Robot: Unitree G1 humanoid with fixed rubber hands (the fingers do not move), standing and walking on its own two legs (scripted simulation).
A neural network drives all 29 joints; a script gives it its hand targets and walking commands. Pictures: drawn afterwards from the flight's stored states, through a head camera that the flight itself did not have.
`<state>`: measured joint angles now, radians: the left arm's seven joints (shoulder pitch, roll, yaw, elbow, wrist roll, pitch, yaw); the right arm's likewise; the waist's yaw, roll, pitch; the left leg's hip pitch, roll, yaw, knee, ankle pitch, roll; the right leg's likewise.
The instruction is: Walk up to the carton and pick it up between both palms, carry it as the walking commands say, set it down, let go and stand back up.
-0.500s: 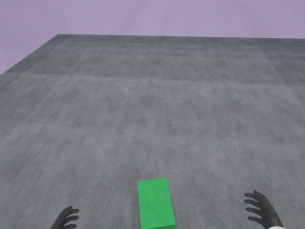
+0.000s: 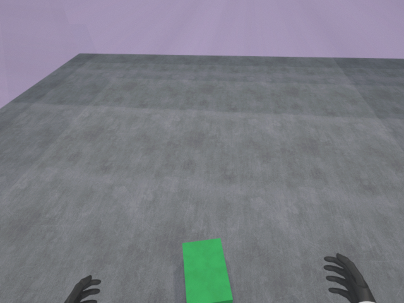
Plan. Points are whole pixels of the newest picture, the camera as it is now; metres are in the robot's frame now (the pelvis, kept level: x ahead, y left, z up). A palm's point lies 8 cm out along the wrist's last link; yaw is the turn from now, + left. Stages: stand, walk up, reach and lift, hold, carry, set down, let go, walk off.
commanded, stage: stand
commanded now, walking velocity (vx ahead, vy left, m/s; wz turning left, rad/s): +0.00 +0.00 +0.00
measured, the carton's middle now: (205, 275) +0.48 +0.03 -0.70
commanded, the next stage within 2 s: none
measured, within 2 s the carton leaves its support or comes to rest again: neither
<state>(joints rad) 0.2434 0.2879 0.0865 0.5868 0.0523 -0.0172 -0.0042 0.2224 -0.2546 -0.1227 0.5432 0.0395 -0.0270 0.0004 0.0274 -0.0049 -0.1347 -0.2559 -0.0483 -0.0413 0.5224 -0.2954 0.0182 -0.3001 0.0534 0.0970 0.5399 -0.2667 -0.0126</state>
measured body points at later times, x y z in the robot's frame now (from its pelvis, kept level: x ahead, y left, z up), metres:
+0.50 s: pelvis -0.02 +0.00 +0.00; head -0.06 +0.00 +0.45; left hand +0.13 +0.28 -0.06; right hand +0.17 -0.27 -0.05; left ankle -0.01 +0.11 -0.73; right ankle +0.01 -0.11 -0.73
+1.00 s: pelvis -0.03 +0.00 +0.00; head -0.08 -0.01 +0.45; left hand +0.12 +0.28 -0.06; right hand +0.16 -0.27 -0.05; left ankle -0.01 +0.11 -0.73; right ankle +0.01 -0.11 -0.73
